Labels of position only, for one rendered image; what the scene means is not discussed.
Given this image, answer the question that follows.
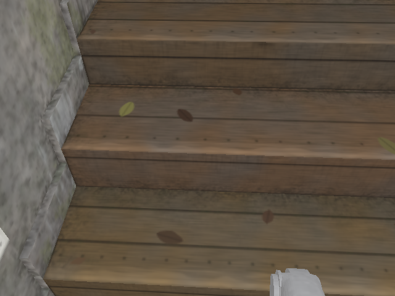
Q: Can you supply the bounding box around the robot right thigh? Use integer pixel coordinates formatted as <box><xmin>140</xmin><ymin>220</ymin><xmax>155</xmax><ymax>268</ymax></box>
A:
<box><xmin>270</xmin><ymin>268</ymin><xmax>325</xmax><ymax>296</ymax></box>

